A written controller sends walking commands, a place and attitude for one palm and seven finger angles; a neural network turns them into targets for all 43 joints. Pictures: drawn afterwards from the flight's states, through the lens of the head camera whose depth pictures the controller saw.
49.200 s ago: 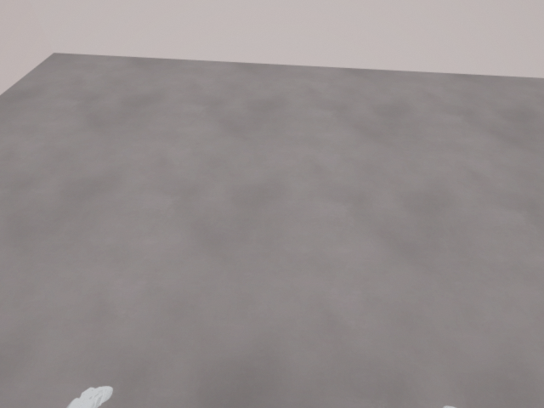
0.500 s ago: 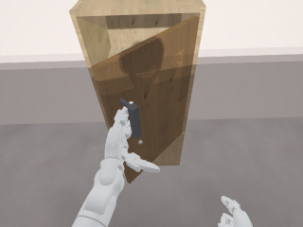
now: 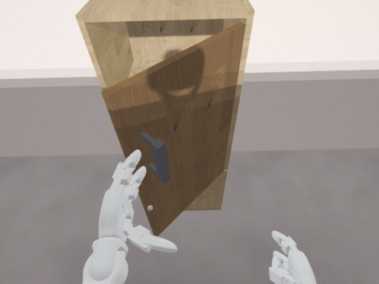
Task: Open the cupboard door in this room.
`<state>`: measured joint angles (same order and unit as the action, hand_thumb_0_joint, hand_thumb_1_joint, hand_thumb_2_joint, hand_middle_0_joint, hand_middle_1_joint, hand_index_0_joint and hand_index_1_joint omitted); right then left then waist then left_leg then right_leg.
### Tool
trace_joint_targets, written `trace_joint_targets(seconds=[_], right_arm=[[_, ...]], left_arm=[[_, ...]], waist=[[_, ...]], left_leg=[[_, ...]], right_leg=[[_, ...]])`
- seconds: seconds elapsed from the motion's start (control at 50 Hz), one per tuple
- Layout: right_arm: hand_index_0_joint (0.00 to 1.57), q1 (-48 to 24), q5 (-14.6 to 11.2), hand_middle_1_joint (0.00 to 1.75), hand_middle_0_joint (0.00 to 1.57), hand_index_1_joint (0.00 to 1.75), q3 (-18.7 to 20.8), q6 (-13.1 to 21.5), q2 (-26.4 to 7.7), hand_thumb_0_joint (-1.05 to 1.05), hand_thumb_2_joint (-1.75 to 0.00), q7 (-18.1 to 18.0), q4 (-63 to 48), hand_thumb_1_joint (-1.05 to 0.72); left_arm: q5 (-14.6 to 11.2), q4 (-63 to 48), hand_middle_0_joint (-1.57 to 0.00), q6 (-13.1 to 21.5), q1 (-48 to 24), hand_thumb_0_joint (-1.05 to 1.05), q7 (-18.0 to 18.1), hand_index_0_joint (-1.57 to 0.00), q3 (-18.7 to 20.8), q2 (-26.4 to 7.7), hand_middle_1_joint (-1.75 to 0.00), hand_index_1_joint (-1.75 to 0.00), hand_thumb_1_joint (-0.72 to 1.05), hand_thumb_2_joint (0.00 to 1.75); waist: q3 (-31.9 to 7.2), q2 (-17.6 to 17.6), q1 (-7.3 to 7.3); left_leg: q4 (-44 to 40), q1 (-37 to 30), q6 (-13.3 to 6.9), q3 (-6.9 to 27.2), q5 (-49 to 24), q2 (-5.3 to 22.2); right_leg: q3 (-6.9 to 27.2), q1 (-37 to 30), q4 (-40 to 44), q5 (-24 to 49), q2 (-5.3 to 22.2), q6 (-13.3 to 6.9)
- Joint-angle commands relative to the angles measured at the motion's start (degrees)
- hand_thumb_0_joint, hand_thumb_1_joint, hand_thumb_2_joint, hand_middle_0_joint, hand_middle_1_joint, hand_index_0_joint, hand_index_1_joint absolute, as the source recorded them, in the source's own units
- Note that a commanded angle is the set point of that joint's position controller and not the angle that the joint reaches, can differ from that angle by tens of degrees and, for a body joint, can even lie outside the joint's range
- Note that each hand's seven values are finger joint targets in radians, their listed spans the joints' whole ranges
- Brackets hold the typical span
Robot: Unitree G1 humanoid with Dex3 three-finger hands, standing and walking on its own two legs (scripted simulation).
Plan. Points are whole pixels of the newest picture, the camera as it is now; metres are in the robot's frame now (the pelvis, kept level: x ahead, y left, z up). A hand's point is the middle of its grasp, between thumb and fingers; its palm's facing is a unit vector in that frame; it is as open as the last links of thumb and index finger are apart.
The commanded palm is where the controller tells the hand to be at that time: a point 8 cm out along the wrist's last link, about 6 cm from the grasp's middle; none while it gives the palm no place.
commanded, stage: slide the hand sideways off the handle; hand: left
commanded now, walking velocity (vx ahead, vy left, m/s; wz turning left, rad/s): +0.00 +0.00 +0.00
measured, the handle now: (155, 157) +0.35 +0.10 +0.10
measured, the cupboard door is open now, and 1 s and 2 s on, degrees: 46 46 46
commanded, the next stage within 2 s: draw the hand back to the body in 0.40 s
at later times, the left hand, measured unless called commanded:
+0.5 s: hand (121, 241) +0.18 +0.13 +0.09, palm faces +0.07 -1.00 -0.01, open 16.3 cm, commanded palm +0.15 +0.18 +0.09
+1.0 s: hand (81, 233) +0.18 +0.18 +0.13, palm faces +0.06 -1.00 -0.05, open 16.2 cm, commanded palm +0.14 +0.24 +0.14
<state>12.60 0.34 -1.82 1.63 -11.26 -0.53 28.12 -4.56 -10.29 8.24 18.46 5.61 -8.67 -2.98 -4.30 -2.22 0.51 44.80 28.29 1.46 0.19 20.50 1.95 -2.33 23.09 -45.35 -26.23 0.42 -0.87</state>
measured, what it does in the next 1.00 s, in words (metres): stands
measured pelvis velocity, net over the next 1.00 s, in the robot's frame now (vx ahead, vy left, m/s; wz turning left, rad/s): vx -0.01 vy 0.01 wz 0.02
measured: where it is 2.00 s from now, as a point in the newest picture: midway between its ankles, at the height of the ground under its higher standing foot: outside the picture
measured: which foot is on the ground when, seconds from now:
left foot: down 0.00-1.00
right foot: down 0.00-1.00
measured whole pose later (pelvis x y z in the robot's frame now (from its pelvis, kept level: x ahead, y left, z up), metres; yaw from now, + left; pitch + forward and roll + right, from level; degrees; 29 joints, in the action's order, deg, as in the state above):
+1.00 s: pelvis -0.01 +0.01 +0.00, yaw +1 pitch +3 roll -2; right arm 14.9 -2.4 -2.8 11.3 -12.6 -4.5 29.1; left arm -15.0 -24.8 4.9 30.2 -7.6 5.8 -12.0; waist -5.3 -3.7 1.9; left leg 47.7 29.3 0.5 1.8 21.1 1.6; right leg -3.7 22.1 -45.2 -25.8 0.5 0.1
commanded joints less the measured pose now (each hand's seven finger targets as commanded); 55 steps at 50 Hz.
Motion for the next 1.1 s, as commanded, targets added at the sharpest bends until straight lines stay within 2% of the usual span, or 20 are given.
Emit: trace_joint_targets(seconds=[0.0,0.04,0.2,0.3,0.34,0.44,0.48,0.5,0.56,0.58,0.64,0.7,0.76,0.78,0.9,0.96,0.98,1.0,1.04,1.08], right_arm=[[0.2,-4.6,-0.2,0.3,0.2,0.3,2.4,3.4,-5.1,0.0,-0.9,-0.6,-10.1,-0.9],[0.2,-4.3,-0.3,0.3,0.2,0.3,2.4,4.0,-5.1,0.0,-0.9,-0.7,-10.5,-0.9],[0.2,-3.1,-0.6,0.3,0.2,0.3,2.8,6.3,-5.7,0.0,-0.9,-1.4,-10.9,-0.9],[0.2,-3.3,-0.8,0.3,0.2,0.3,2.9,6.9,-5.9,0.0,-0.9,-2.2,-10.5,-0.9],[0.2,-3.2,-1.0,0.3,0.2,0.3,2.9,7.2,-5.8,0.0,-0.9,-2.4,-10.6,-0.9],[0.2,-3.2,-1.3,0.3,0.2,0.3,2.8,9.3,-6.3,0.0,-0.9,-2.9,-9.8,-0.9],[0.2,-3.1,-1.4,0.3,0.2,0.3,2.9,10.2,-6.5,0.0,-0.9,-3.1,-9.8,-0.9],[0.2,-3.1,-1.5,0.3,0.2,0.3,3.0,10.4,-6.5,0.0,-0.9,-3.1,-9.7,-0.9],[0.2,-3.4,-1.6,0.3,0.2,0.3,2.9,10.7,-6.5,0.0,-0.9,-3.5,-9.6,-0.9],[0.2,-3.6,-1.7,0.3,0.2,0.3,3.0,10.7,-6.5,0.0,-0.9,-3.7,-9.4,-0.9],[0.2,-4.6,-2.1,0.3,0.2,0.3,2.4,10.8,-5.9,0.0,-0.9,-3.7,-10.0,-0.9],[0.2,-5.1,-2.4,0.3,0.2,0.3,2.1,11.0,-6.1,0.0,-0.9,-4.0,-9.8,-0.9],[0.2,-4.6,-2.4,0.3,0.2,0.3,1.8,11.8,-6.4,0.0,-0.9,-4.2,-9.6,-0.9],[0.2,-4.5,-2.5,0.3,0.2,0.3,2.0,12.0,-6.5,0.0,-0.9,-4.3,-9.6,-0.9],[0.2,-4.2,-2.8,0.3,0.2,0.3,1.4,13.1,-6.8,0.0,-0.9,-4.4,-8.9,-0.9],[0.2,-4.3,-2.9,0.3,0.2,0.3,1.4,13.3,-7.0,0.0,-0.9,-4.7,-8.5,-0.9],[0.2,-4.5,-2.9,0.3,0.2,0.3,1.3,13.3,-7.1,0.0,-0.9,-4.8,-8.3,-0.9],[0.2,-5.3,-1.9,0.3,0.2,0.3,1.2,12.5,-7.0,0.0,-0.9,-6.2,-8.8,-0.9],[0.2,-4.7,-1.3,0.3,0.2,0.3,0.7,11.7,-5.9,0.0,-0.9,-6.8,-8.2,-0.9],[0.2,-5.2,-1.2,0.3,0.2,0.3,0.7,10.8,-6.1,0.0,-0.9,-6.7,-7.3,-0.9]], left_arm=[[-0.2,-17.1,-0.15,4.8,0.1,0.0,-1.9,-0.15,3.3,-3.1,-0.3,-0.3,-0.5,0.3],[-0.8,-19.1,-0.15,5.5,1.2,0.0,-3.3,-0.15,2.2,-2.4,-0.3,-0.3,-0.5,0.3],[-3.4,-21.6,-0.15,8.0,9.5,0.0,-7.3,-0.15,5.8,-5.4,-0.3,-0.3,-0.5,0.3],[-5.1,-20.4,-0.15,8.3,11.3,0.0,-9.1,-0.15,10.5,-8.5,-0.3,-0.3,-0.5,0.3],[-6.3,-20.8,-0.15,9.0,13.2,0.0,-9.9,-0.15,12.3,-9.2,-0.3,-0.3,-0.5,0.3],[-7.7,-22.3,-0.15,11.1,7.3,0.0,-11.5,-0.15,9.5,-7.8,-0.3,-0.3,-0.5,0.3],[-7.4,-21.7,-0.15,11.1,6.8,0.0,-11.6,-0.15,8.7,-8.1,-0.3,-0.3,-0.5,0.3],[-7.3,-21.8,-0.15,11.0,7.6,0.0,-11.5,-0.15,9.7,-9.0,-0.3,-0.3,-0.5,0.3],[-7.0,-21.7,-0.15,9.1,6.4,0.0,-10.7,-0.15,12.4,-11.5,-0.3,-0.3,-0.5,0.3],[-7.0,-21.1,-0.15,8.3,7.8,0.0,-10.3,-0.15,14.7,-13.3,-0.3,-0.3,-0.5,0.3],[-7.8,-22.3,-0.15,5.7,9.0,0.0,-9.7,-0.15,14.9,-11.7,-0.3,-0.3,-0.5,0.3],[-9.1,-22.3,-0.15,3.3,8.8,0.0,-9.7,-0.15,16.0,-11.9,-0.3,-0.3,-0.5,0.3],[-9.6,-25.5,-0.15,2.4,7.7,0.0,-10.3,-0.15,16.0,-12.3,-0.3,-0.3,-0.5,0.3],[-9.6,-25.5,-0.15,2.2,8.2,0.0,-10.6,-0.15,16.8,-13.2,-0.3,-0.3,-0.5,0.3],[-10.5,-27.9,-0.15,0.9,7.7,0.0,-12.9,-0.15,17.7,-14.2,-0.3,-0.3,-0.47,0.32],[-11.2,-28.1,-0.16,-0.6,6.8,0.0,-13.5,-0.16,19.2,-15.1,-0.3,-0.3,-0.36,0.36],[-11.4,-27.5,-0.16,-1.3,7.1,0.0,-13.5,-0.16,20.1,-15.6,-0.3,-0.3,-0.32,0.37],[-2.8,-33.1,-0.16,-0.1,3.6,0.0,-7.0,-0.16,20.2,-23.4,-0.3,-0.3,-0.29,0.39],[-1.7,-28.7,-0.16,-1.4,9.4,0.0,-3.2,-0.16,18.5,-17.6,-0.3,-0.3,-0.22,0.42],[-0.1,-28.7,-0.16,-1.9,9.2,0.0,-1.3,-0.16,19.2,-18.6,-0.3,-0.3,-0.15,0.45]], waist=[[-8.7,3.8,0.37],[-8.1,3.8,-0.15],[-7.7,4.8,-0.27],[-6.3,7.0,-0.12],[-7.1,6.2,0.46],[-5.6,2.2,-1.13],[-5.0,3.1,-1.39],[-5.6,3.0,-0.74],[-5.7,3.7,-0.04],[-6.4,4.3,0.85],[-5.6,2.2,1.91],[-4.1,4.6,1.56],[-4.4,1.5,1.39],[-4.8,2.9,1.45],[-4.1,-1.4,1.42],[-3.7,-1.2,1.52],[-3.4,0.7,1.74],[-3.3,1.1,2.54],[-0.3,2.6,1.66],[-0.4,1.3,1.82]], left_leg=[[-3.4,-8.1,-2.4,-1.0,-13.7,-2.3],[-2.9,-7.9,-2.5,-0.8,-13.6,-2.4],[-0.5,-5.0,-2.5,-0.4,-12.1,-2.8],[0.7,-1.8,-2.4,-0.2,-9.0,-3.1],[1.1,-1.3,-2.3,-0.2,-8.7,-3.2],[2.0,-1.1,-2.3,0.5,-5.9,-3.2],[2.2,-0.8,-2.4,0.8,-5.0,-3.0],[1.8,-0.9,-2.4,0.8,-4.5,-2.9],[0.9,-0.8,-2.5,0.6,-3.3,-2.9],[0.8,-0.9,-2.4,0.5,-3.4,-2.8],[-1.2,-1.9,-2.3,0.2,-3.6,-2.8],[-2.1,-2.1,-2.4,0.4,-3.2,-2.6],[-3.1,-4.0,-2.4,0.7,-4.4,-2.6],[-3.1,-4.2,-2.6,0.8,-4.9,-2.5],[-4.8,-6.5,-2.3,1.3,-5.7,-2.4],[-5.9,-7.3,-2.1,1.8,-5.2,-2.2],[-6.1,-7.0,-2.2,2.1,-5.0,-2.2],[-8.0,-9.3,-2.4,0.4,-4.8,-2.2],[-9.1,-10.6,-2.3,0.3,-4.2,-2.2],[-10.6,-12.5,-2.4,0.3,-5.7,-1.8]], right_leg=[[-0.6,-0.2,6.0,24.9,-1.3,0.5],[-0.7,0.6,5.6,25.4,-1.3,0.7],[0.1,1.7,4.6,26.5,-0.8,1.6],[2.0,2.2,5.5,24.0,-0.2,2.3],[2.5,1.7,5.3,24.0,0.0,2.4],[2.8,5.7,6.1,16.2,-0.3,1.8],[2.8,6.6,6.4,13.2,-0.3,1.6],[2.9,6.6,6.6,11.5,-0.4,1.5],[3.2,6.0,7.7,8.1,-0.3,1.4],[3.5,4.8,8.0,7.2,-0.3,1.2],[2.0,4.0,8.0,7.7,-0.7,1.0],[1.3,3.8,9.1,7.3,-1.1,1.3],[0.1,3.7,8.6,9.7,-1.5,1.1],[0.0,3.0,8.7,10.3,-1.5,1.0],[-1.5,3.1,8.7,11.4,-1.9,0.7],[-2.4,3.0,8.9,10.8,-2.2,0.7],[-2.4,2.2,9.4,10.3,-2.3,0.7],[1.3,1.1,14.2,10.3,-0.8,0.2],[0.2,1.4,15.9,8.5,-0.4,0.3],[0.0,-0.8,16.9,9.7,-0.6,0.2]])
